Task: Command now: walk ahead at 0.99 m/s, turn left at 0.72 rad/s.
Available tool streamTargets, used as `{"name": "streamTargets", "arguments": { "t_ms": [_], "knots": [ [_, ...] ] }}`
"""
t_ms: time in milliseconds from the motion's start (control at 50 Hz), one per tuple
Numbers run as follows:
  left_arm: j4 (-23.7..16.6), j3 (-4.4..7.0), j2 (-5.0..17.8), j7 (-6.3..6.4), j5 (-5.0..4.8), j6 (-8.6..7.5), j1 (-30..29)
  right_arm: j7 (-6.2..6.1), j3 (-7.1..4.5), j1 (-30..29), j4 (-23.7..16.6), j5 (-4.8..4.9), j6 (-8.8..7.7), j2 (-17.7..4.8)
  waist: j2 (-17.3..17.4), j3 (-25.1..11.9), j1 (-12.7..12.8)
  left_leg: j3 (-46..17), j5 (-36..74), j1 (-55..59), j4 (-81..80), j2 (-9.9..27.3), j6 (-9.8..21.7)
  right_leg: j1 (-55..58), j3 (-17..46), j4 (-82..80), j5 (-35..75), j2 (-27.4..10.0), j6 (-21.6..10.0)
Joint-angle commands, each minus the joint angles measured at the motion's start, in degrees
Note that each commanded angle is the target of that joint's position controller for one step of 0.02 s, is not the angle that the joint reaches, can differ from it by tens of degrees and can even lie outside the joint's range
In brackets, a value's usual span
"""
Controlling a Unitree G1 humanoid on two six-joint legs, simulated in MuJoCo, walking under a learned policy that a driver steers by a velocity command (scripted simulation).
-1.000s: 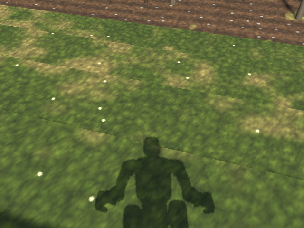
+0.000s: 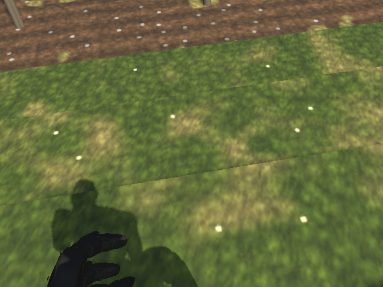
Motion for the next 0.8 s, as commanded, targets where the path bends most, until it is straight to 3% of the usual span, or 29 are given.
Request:
{"name": "streamTargets", "arguments": {
  "t_ms": [20,40,60,80,100,120,140,160,180,200,280,300,340,380,460,480,500,520,540,560,580,600,620,640,660,720,740,780,800],
  "knots": [
    [-1.6,1.91,6.5,0.32,-0.77,0.2,5.6,0.84,-2.65,-11.5,-8.3,1.81,-1.77,-13.0,0.9,3.1,9.5,-13.9,37.4,-33.3,-12.5,13.0,5.2,37.1,-6.5,-6.3,10.6,4.7,-0.1],
    [3.4,3.3,7.5,0.55,-0.56,-0.01,18.4,0.96,-2.23,-14.2,-8.6,1.4,-1.63,-12.2,0.0,-4.9,14.4,-10.4,51.4,-32.6,1.1,11.0,2.5,51.1,-6.4,0.0,19.1,6.8,-1.9],
    [6.9,5.22,10.9,1.03,-0.37,-0.04,33.4,0.91,-3.1,-19.8,-10.5,0.81,-1.63,-16.1,1.3,-11.4,24.1,-8.1,60.4,-32.8,18.9,9.9,0.7,60.8,-4.2,-0.1,9.2,5.5,-2.8],
    [9.3,7.02,15.2,1.67,-0.42,-0.41,44.6,1.12,-3.34,-22.7,-11.2,0.32,-2.0,-15.6,-1.8,-15.0,29.8,-6.2,48.3,-33.4,40.6,7.4,-0.3,66.2,-2.3,-5.4,-1.0,2.2,-3.5],
    [8.1,6.89,15.3,1.68,-0.01,-1.25,41.7,0.48,-1.41,-16.1,-11.2,0.88,-1.69,-4.7,-12.7,-14.0,22.8,-4.6,-3.1,-38.4,65.0,3.8,-0.2,64.3,14.9,-12.2,-8.4,-15.3,-7.2],
    [6.4,6.35,12.5,0.51,-0.51,-1.47,34.1,-0.82,-0.89,-11.6,-12.4,1.48,-1.26,-3.4,-12.4,-10.0,13.9,-2.2,-2.0,-43.8,66.6,7.2,0.2,57.2,27.1,-17.8,7.5,-20.8,-7.8],
    [5.8,6.5,10.5,0.13,-1.35,-1.94,26.6,-0.86,-1.5,-10.0,-11.8,0.09,0.41,-5.9,-9.9,-4.9,8.8,0.2,2.9,-47.6,62.5,9.6,-0.1,48.2,34.9,-27.8,-12.7,-21.5,-11.4],
    [4.9,6.17,6.6,-0.23,-1.63,-2.29,21.8,0.12,-2.56,-14.1,-11.4,-1.46,2.3,-8.5,0.7,3.3,7.7,0.5,6.0,-44.5,58.2,12.7,-0.1,36.2,28.8,-30.6,-22.3,-17.7,-12.8],
    [5.1,6.5,7.9,-0.16,-1.58,-3.42,20.5,0.8,-2.81,-15.3,-12.9,-1.56,3.57,-7.7,-4.4,6.3,6.2,1.0,5.6,-45.6,58.0,13.2,-0.6,32.3,24.8,-28.8,-12.6,-18.3,-14.5],
    [6.6,6.59,7.5,0.01,-2.59,-4.64,23.4,1.42,-2.58,-18.7,-13.5,-1.92,4.27,-7.6,-1.3,9.0,5.9,0.7,6.2,-46.8,54.1,15.7,-0.7,29.8,17.7,-27.2,-2.9,-16.6,-13.0],
    [12.1,7.78,10.5,1.46,-2.11,-4.91,24.6,4.17,-2.14,-26.4,-17.3,-3.39,5.65,-6.8,-5.7,8.5,5.6,9.2,21.5,-41.1,41.2,15.3,0.0,29.9,-1.6,-29.5,7.6,-10.8,-8.8],
    [13.3,6.48,4.7,1.41,-1.92,-6.37,27.0,4.07,-2.53,-31.0,-18.2,-2.65,4.28,-7.6,-0.9,10.0,6.5,5.9,33.3,-45.4,30.6,16.2,0.7,32.6,-7.1,-24.9,-3.1,-7.3,-5.6],
    [15.0,6.15,4.7,2.08,-1.83,-7.69,26.7,5.55,-0.7,-32.6,-17.7,-1.64,2.89,-3.0,0.4,5.0,5.4,13.3,62.3,-23.5,16.9,12.1,0.5,21.3,-16.5,-22.6,-16.2,-2.2,-2.2],
    [14.2,5.53,5.8,3.45,-1.72,-6.28,24.2,6.48,-0.5,-26.3,-14.5,-1.0,3.11,-4.1,1.9,0.9,1.4,17.6,71.0,-6.8,17.4,9.7,0.8,14.5,-19.7,-16.4,-16.2,-1.7,-1.8],
    [16.6,5.78,11.5,4.49,-0.43,-2.37,31.8,2.72,-0.83,-21.3,-11.7,-4.34,4.54,-10.2,3.0,1.7,0.0,19.2,48.8,-2.1,6.5,7.4,2.7,26.7,-18.9,15.0,21.4,-5.9,-0.6],
    [16.9,6.32,11.9,4.97,-0.14,-0.78,31.3,1.52,-1.82,-12.1,-9.1,-4.85,4.73,-12.8,2.5,1.6,-4.4,10.2,43.3,4.4,-0.7,11.2,6.8,22.2,-16.3,37.5,21.0,-5.9,0.6],
    [15.1,7.07,12.1,4.38,-0.62,0.9,22.5,0.41,-3.64,-1.1,-6.6,-2.79,4.38,-16.1,5.8,2.1,-12.6,4.6,48.6,13.2,-10.7,14.2,12.1,13.7,-18.7,62.9,-8.6,2.0,0.0],
    [9.8,5.79,8.6,3.64,0.6,-0.04,21.2,0.1,-4.51,1.9,-4.1,-1.53,4.07,-23.6,13.6,1.6,-6.3,6.2,75.9,28.3,13.5,16.1,7.8,-10.1,-13.7,67.2,-35.4,3.3,-1.7],
    [4.3,4.67,8.2,3.2,-0.27,-2.0,24.0,-0.09,-4.11,4.7,-4.9,-0.13,2.26,-24.7,10.3,-9.3,-3.2,-7.0,74.3,43.3,16.2,23.3,11.4,-21.7,-3.7,54.0,-27.6,-0.8,-3.0],
    [4.9,4.85,11.7,2.96,0.69,-2.69,23.0,-0.12,-3.75,-0.6,-6.4,-0.4,2.52,-20.5,-1.1,-10.3,-2.0,-17.2,51.6,39.6,10.8,23.7,14.5,-23.5,-1.8,48.0,-20.8,-2.6,-3.8],
    [4.0,4.96,11.3,2.15,1.53,-2.45,18.2,-0.96,-2.72,-5.7,-7.3,-0.13,2.8,-17.1,-6.9,-3.1,1.6,-17.1,45.3,25.9,3.9,20.4,14.2,-20.1,-2.4,37.7,-18.6,-2.4,-1.6],
    [2.0,5.05,10.4,1.72,1.07,-1.47,19.5,-2.58,-4.06,-15.5,-10.2,-1.47,2.32,-23.1,5.8,-4.9,7.3,-36.5,25.4,15.4,-2.9,30.2,21.3,-17.5,3.4,33.2,-21.9,-3.0,1.5],
    [4.0,6.15,14.7,1.38,2.06,-0.23,18.8,-2.32,-2.48,-18.3,-11.8,-1.8,1.42,-17.0,-8.4,-0.8,9.1,-34.4,21.7,3.1,-6.8,27.3,20.6,-10.7,4.3,28.3,-22.5,-5.0,4.3],
    [1.8,6.2,14.0,1.67,1.04,0.56,16.4,-1.79,-2.2,-21.2,-13.3,-2.28,0.21,-16.9,-5.8,4.5,10.5,-38.2,27.7,-11.6,-6.9,30.4,22.4,-5.2,5.2,20.6,-20.8,-6.0,5.7],
    [1.2,6.24,13.4,2.09,0.32,0.61,13.4,-1.47,-2.08,-20.2,-12.6,-2.2,-0.76,-15.4,-9.4,7.2,10.2,-36.4,31.2,-18.6,-6.4,28.0,20.9,-0.9,4.0,15.3,-15.7,-6.5,5.8],
    [0.6,4.54,7.1,0.59,-0.43,-0.03,13.7,-1.05,-2.78,-20.3,-11.9,0.6,-1.71,-16.7,-3.3,4.4,9.8,-16.3,33.5,-33.4,-4.7,12.3,11.5,29.4,-6.8,-0.4,3.2,1.6,1.9],
    [4.1,4.63,4.9,-0.01,-1.04,-0.11,23.4,-0.1,-2.6,-22.6,-12.1,0.67,-2.27,-15.7,-2.3,0.5,13.5,-11.1,45.9,-40.0,1.7,9.2,9.0,45.6,-9.8,3.4,13.2,5.0,0.6],
    [16.0,9.05,12.9,0.73,-0.71,0.02,61.0,0.64,-3.66,-32.8,-11.9,0.75,-2.91,-18.8,-3.2,-15.8,35.4,-3.3,57.8,-34.6,42.1,5.9,1.7,66.3,-9.0,1.4,10.2,4.3,-0.4],
    [19.7,9.65,14.0,1.21,-1.26,-0.77,67.5,0.72,-3.52,-38.2,-13.2,0.35,-2.79,-13.9,-20.2,-13.6,38.3,3.7,20.1,-40.0,71.8,-5.3,-1.3,64.5,0.3,-13.3,7.2,-2.6,-2.3]
  ]
}}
